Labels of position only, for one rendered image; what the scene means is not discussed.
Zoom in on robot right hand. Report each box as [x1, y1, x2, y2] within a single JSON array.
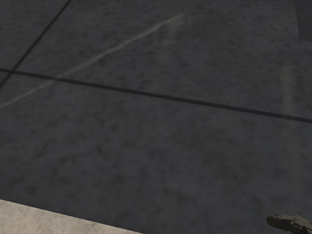
[[266, 214, 312, 234]]

